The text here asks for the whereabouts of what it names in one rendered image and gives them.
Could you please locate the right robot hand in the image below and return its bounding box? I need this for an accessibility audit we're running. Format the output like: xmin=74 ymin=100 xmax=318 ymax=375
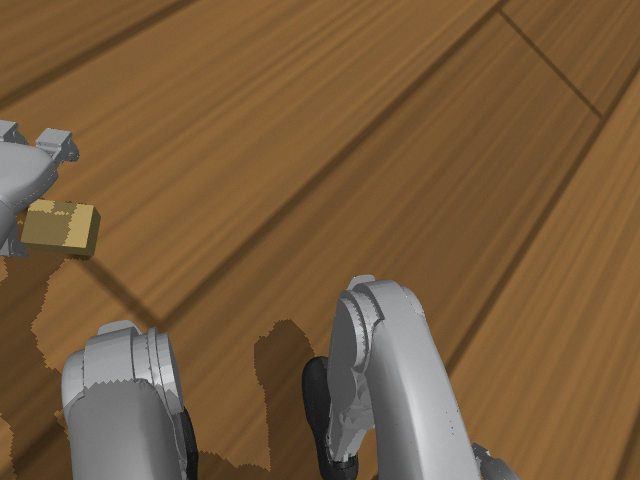
xmin=471 ymin=443 xmax=521 ymax=480

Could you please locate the left robot foot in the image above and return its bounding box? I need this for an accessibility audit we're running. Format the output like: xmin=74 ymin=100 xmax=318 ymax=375
xmin=180 ymin=407 xmax=199 ymax=480

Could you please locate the left robot arm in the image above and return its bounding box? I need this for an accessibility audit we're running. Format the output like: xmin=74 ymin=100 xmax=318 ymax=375
xmin=0 ymin=201 xmax=16 ymax=250

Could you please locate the left robot hand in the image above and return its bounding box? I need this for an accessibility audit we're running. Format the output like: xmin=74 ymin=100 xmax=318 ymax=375
xmin=0 ymin=120 xmax=79 ymax=257

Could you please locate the right robot foot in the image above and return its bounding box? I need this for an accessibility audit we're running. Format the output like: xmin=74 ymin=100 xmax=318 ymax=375
xmin=302 ymin=356 xmax=359 ymax=480

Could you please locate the small box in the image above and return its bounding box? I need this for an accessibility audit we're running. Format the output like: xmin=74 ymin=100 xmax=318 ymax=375
xmin=21 ymin=199 xmax=101 ymax=256

